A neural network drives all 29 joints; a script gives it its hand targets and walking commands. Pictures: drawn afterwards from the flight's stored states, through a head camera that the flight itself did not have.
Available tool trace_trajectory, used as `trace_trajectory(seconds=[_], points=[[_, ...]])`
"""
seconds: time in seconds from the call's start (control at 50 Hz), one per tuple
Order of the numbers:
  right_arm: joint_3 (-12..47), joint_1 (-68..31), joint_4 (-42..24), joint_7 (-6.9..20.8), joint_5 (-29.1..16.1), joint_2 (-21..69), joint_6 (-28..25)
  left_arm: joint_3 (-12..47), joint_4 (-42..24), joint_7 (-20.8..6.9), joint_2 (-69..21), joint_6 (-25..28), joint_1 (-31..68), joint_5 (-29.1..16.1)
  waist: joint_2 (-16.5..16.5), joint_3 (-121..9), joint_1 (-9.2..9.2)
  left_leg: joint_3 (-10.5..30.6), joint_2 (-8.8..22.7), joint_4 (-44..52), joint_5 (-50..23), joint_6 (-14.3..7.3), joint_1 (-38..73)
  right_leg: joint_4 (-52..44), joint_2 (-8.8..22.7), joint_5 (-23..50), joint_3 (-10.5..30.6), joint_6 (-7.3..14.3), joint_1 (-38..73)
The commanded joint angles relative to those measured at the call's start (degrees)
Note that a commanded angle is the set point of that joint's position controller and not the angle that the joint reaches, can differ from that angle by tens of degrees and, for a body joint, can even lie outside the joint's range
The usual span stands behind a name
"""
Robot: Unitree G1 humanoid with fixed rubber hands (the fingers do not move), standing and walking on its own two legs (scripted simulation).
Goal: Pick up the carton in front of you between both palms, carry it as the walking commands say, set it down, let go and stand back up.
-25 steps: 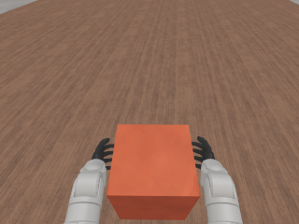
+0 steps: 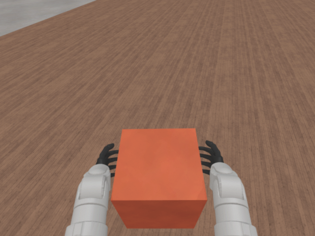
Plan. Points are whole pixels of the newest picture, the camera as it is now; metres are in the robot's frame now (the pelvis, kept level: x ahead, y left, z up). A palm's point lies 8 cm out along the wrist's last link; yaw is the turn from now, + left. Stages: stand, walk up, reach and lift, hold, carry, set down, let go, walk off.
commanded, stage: set down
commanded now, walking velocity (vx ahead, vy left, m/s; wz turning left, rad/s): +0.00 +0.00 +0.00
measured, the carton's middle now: (159, 180) +0.31 +0.00 -0.04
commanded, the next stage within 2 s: none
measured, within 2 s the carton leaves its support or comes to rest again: neither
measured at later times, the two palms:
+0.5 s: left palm (120, 180) +0.36 +0.14 -0.14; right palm (205, 187) +0.33 -0.16 -0.13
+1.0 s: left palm (129, 183) +0.43 +0.13 -0.27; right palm (200, 192) +0.38 -0.16 -0.26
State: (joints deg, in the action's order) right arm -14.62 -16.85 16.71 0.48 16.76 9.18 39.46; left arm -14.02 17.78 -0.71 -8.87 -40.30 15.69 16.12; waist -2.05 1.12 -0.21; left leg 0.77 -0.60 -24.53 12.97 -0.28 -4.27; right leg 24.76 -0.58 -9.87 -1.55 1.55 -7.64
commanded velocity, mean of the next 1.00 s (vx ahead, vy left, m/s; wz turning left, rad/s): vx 0.00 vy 0.00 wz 0.00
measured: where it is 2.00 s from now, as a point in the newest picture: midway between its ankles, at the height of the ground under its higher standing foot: outside the picture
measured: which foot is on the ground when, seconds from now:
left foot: down 0.00-1.00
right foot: down 0.00-1.00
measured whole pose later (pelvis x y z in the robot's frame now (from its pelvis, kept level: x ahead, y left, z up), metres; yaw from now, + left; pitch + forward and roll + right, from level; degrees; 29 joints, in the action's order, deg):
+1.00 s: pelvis -0.04 +0.04 -0.19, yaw -1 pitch +43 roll -1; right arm -33.8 -46.9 29.9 -2.2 14.1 7.7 13.1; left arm -20.4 40.3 2.2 -2.0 -14.4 51.4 14.3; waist -2.5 -10.0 -3.9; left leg -0.7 -4.6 -83.5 28.8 -3.0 -97.2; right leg 80.0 -1.1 -23.3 3.1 -2.9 -99.3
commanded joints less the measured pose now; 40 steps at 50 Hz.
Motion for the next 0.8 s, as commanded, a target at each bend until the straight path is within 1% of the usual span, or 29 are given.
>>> trace_trajectory(seconds=[0.0, 0.04, 0.06, 0.08, 0.1, 0.12, 0.16, 0.2, 0.24, 0.28, 0.34, 0.38, 0.4, 0.44, 0.48, 0.5, 0.56, 0.58, 0.62, 0.66, 0.7, 0.78], points=[[25.53, -31.79, 5.77, 13.35, -12.43, 57.66, -2.32, 21.52, 4.21, -15.84, -48.83, 5.71, 37.53, -11.03, 5.28, -8.98, 1.6, 4.39, -3.6, 3.06, 5.19, -3.41, -12.98, -4.27, -1.25, -6.91, 9.19, -0.99, 9.59], [19.8, -35.63, 11.03, 12.33, -9.63, 56.82, -4.37, 15.54, 11.15, -16.56, -46.13, 8.33, 41.29, -7.54, 6.26, -7.33, 1.47, 3.86, -3.74, -0.17, 7.87, -3.88, -16.77, -3.6, -0.62, -12.48, 10.2, -1.14, 6.74], [15.86, -36.87, 14.31, 11.65, -7.6, 55.75, -5.73, 12.06, 14.73, -16.67, -44.5, 10.12, 43.19, -5.17, 6.55, -6.47, 1.15, 3.89, -3.58, -2.14, 9.0, -4.11, -19.01, -2.78, -0.42, -14.68, 10.57, -1.23, 4.68], [11.8, -37.14, 17.41, 10.9, -5.27, 54.38, -7.27, 8.71, 17.84, -16.63, -42.6, 12.01, 44.51, -2.63, 6.43, -5.65, 0.57, 4.03, -3.42, -4.11, 9.43, -4.28, -20.95, -1.66, -0.47, -15.74, 10.68, -1.35, 2.71], [8.04, -36.76, 19.17, 10.01, -3.08, 52.28, -8.97, 5.98, 19.6, -16.41, -40.28, 13.89, 45.35, -0.51, 6.0, -5.41, 0.07, 4.0, -3.36, -5.71, 8.97, -4.28, -22.74, -0.34, -0.67, -15.17, 10.6, -1.54, 1.59], [4.99, -36.05, 20.34, 9.07, -1.24, 50.25, -10.63, 3.91, 20.41, -16.02, -38.18, 15.59, 45.81, 1.18, 5.47, -5.64, -0.42, 4.07, -3.35, -7.15, 8.0, -4.19, -24.25, 1.14, -0.98, -13.32, 10.41, -1.67, 0.66], [1.33, -34.09, 21.67, 7.5, 1.26, 47.02, -13.85, 1.72, 20.57, -15.09, -34.99, 18.52, 45.08, 3.74, 3.56, -7.35, -1.07, 4.63, -3.36, -9.33, 5.09, -3.92, -27.01, 4.42, -1.51, -7.18, 9.86, -1.6, -1.43], [0.65, -32.52, 22.24, 6.14, 1.3, 45.79, -17.15, 1.56, 20.93, -14.23, -33.29, 21.07, 43.18, 5.35, 0.72, -9.71, -1.11, 5.12, -3.72, -10.83, 1.8, -3.76, -29.71, 8.3, -1.77, 1.06, 9.07, -1.32, -5.15], [1.45, -32.51, 21.53, 4.98, 0.75, 44.52, -21.0, 1.97, 21.64, -13.9, -31.79, 24.04, 41.3, 6.03, -0.65, -12.92, -0.78, 4.78, -4.86, -12.9, -0.71, -3.45, -33.26, 11.53, -2.1, 8.48, 8.25, -1.26, -8.33], [5.21, -33.92, 19.69, 4.16, -0.87, 44.97, -25.23, 3.92, 22.09, -14.28, -32.32, 27.62, 40.39, 4.77, -0.17, -18.75, -0.46, 4.62, -5.78, -15.27, -2.75, -3.11, -37.79, 14.51, -2.06, 15.59, 8.87, -1.58, -7.82], [14.16, -39.72, 14.68, 3.36, -4.83, 47.38, -30.54, 10.99, 20.4, -14.61, -34.51, 32.9, 43.93, 0.03, 1.4, -33.3, 0.09, 4.51, -6.72, -18.9, -5.53, -2.75, -44.37, 19.99, -2.13, 25.18, 9.8, -2.32, -4.82], [20.78, -44.26, 11.14, 2.96, -7.55, 49.76, -33.02, 17.45, 17.5, -14.01, -36.55, 35.76, 47.57, -3.63, 1.94, -45.54, 0.57, 4.28, -7.26, -21.97, -8.73, -2.34, -47.48, 24.48, -2.74, 30.61, 9.67, -2.3, -2.91], [23.28, -46.09, 9.82, 2.78, -8.27, 50.34, -33.79, 20.27, 16.25, -13.54, -37.49, 36.56, 49.29, -5.09, 1.98, -50.77, 0.68, 4.18, -7.43, -23.49, -9.71, -2.11, -48.75, 26.49, -3.09, 31.88, 9.46, -2.18, -3.18], [26.25, -47.22, 8.69, 2.62, -8.82, 50.0, -34.31, 24.74, 13.34, -12.41, -38.73, 37.12, 52.05, -7.39, 0.96, -59.42, 0.12, 4.04, -7.67, -26.54, -11.38, -1.31, -49.31, 29.89, -3.84, 30.93, 8.33, -2.04, -6.47], [26.52, -46.18, 10.05, 2.75, -8.39, 48.4, -33.84, 26.59, 11.96, -11.22, -38.97, 36.56, 53.67, -8.55, -0.4, -62.93, -0.95, 4.03, -7.62, -29.16, -11.86, -0.6, -48.17, 32.29, -5.06, 25.51, 6.36, -2.09, -14.09], [25.99, -45.64, 11.06, 2.93, -8.04, 47.63, -33.42, 26.71, 12.37, -10.75, -39.31, 35.97, 53.87, -8.83, -1.11, -62.24, -1.59, 4.01, -7.58, -30.2, -11.03, -0.28, -48.0, 33.08, -5.65, 21.88, 5.48, -2.11, -18.62], [22.48, -48.12, 12.57, 4.17, -6.68, 46.59, -31.29, 24.18, 17.0, -10.64, -42.24, 32.94, 54.44, -8.35, -1.35, -56.61, -4.35, 3.8, -7.61, -32.48, -3.32, 0.12, -52.51, 35.43, -6.74, 10.41, 3.27, -2.06, -30.28], [21.33, -48.94, 13.39, 4.85, -6.3, 46.93, -30.29, 23.01, 18.95, -10.93, -43.61, 31.75, 54.59, -8.21, -1.22, -54.75, -4.92, 3.78, -7.59, -33.1, -1.02, 0.07, -54.3, 36.15, -6.94, 7.38, 2.72, -2.08, -33.25], [19.08, -50.52, 15.15, 6.5, -5.81, 47.84, -28.45, 21.19, 21.87, -11.53, -45.86, 29.8, 55.39, -7.93, -2.01, -52.54, -5.64, 3.83, -7.46, -34.35, 0.91, 0.22, -57.01, 37.7, -7.2, 3.89, 2.16, -1.96, -38.35], [16.49, -51.49, 17.36, 8.14, -5.12, 48.31, -27.01, 19.35, 23.9, -11.75, -46.49, 28.55, 56.36, -7.29, -2.83, -51.02, -5.76, 4.23, -7.29, -35.52, 0.59, 0.65, -58.41, 39.39, -7.35, 2.29, 1.68, -1.9, -43.76], [14.1, -52.18, 19.53, 9.57, -4.53, 48.6, -26.01, 17.98, 24.73, -11.49, -46.18, 27.93, 57.56, -6.25, -3.45, -50.43, -5.68, 4.79, -7.2, -37.26, -1.75, 1.04, -58.92, 41.49, -7.57, 1.89, 1.14, -1.93, -49.81], [12.26, -55.68, 21.26, 11.49, -5.13, 48.91, -25.51, 17.16, 24.2, -10.11, -44.91, 28.27, 60.68, -5.21, -3.41, -53.28, -4.54, 5.43, -7.25, -42.13, -7.83, 1.35, -59.07, 46.62, -7.9, 2.61, 0.28, -2.31, -60.49]])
